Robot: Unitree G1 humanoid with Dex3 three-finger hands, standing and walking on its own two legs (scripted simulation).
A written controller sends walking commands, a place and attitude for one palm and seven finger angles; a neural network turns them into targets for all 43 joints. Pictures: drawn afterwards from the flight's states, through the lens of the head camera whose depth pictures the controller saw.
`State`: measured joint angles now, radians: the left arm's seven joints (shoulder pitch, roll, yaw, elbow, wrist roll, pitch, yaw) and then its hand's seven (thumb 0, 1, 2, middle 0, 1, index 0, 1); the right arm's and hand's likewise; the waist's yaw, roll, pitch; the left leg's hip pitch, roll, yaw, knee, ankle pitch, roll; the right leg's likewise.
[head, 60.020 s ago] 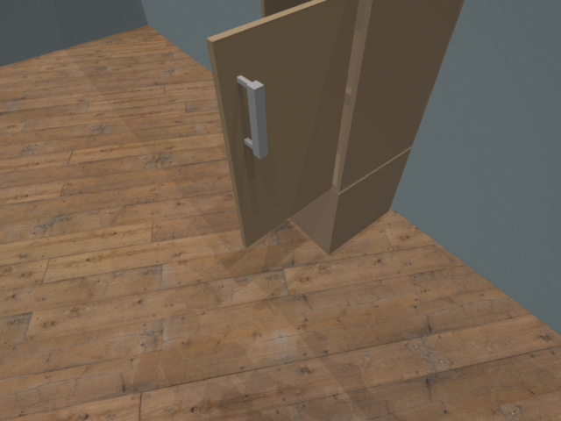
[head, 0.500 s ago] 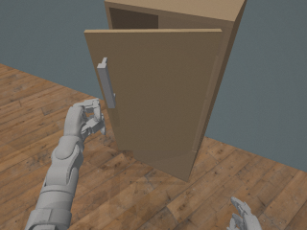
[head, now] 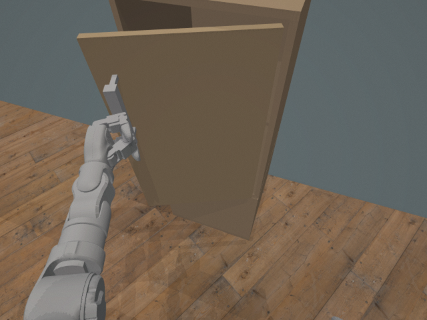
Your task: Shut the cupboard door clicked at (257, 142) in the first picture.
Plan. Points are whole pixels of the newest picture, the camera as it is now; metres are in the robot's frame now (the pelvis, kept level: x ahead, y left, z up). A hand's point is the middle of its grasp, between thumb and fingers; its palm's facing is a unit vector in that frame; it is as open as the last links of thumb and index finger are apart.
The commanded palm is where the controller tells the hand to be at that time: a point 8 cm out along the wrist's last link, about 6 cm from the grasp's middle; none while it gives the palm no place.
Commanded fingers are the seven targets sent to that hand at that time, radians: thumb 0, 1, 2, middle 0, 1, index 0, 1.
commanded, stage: bring the fist close to the handle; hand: left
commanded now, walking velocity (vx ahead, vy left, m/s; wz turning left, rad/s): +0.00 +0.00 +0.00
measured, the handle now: (123, 113) +0.50 +0.20 +0.11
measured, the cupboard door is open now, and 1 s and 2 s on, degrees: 25 16 1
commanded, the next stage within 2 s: push the door shut along its arc in 0.14 s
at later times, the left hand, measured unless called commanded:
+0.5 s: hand (137, 134) +0.43 +0.15 +0.12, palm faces +0.02 -1.00 -0.03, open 3.1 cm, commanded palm +0.41 +0.21 +0.12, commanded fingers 0.00 0.90 0.90 -1.30 -1.50 -1.30 -1.50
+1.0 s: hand (136, 119) +0.48 +0.16 +0.12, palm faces -0.09 -1.00 -0.02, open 3.2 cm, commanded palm +0.48 +0.20 +0.12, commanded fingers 0.00 0.90 0.90 -1.30 -1.50 -1.30 -1.50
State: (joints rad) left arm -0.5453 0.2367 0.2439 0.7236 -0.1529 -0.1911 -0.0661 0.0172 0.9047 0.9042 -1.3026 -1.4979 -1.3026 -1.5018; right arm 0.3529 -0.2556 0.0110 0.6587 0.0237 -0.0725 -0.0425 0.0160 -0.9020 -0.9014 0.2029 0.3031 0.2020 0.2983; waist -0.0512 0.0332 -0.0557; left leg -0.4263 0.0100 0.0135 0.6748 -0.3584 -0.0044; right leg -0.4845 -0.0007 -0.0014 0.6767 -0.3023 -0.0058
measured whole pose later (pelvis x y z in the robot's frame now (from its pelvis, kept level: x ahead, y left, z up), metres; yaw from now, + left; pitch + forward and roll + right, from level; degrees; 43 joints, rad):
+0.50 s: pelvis +0.00 +0.00 +0.00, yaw +1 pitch +7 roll +0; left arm -0.71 0.25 0.20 0.91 -0.13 -0.23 -0.10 0.02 0.90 0.90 -1.31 -1.50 -1.31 -1.50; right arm 0.28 -0.24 0.03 0.64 0.03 -0.08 -0.05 0.01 -0.90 -0.90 0.20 0.30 0.20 0.30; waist -0.05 0.03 -0.06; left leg -0.46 0.00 -0.01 0.70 -0.36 0.00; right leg -0.50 -0.01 -0.02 0.69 -0.31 0.00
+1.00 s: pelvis -0.02 +0.01 -0.01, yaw +2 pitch +12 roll -1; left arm -1.00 0.46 0.25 1.24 -0.15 -0.28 -0.28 0.02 0.90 0.90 -1.31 -1.50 -1.34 -1.50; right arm 0.41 -0.29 0.02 0.70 0.02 -0.08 -0.05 0.01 -0.90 -0.90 0.20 0.30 0.20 0.30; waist -0.15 0.03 -0.05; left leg -0.64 0.00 -0.02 0.80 -0.37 0.00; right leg -0.67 -0.01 -0.03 0.75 -0.30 0.00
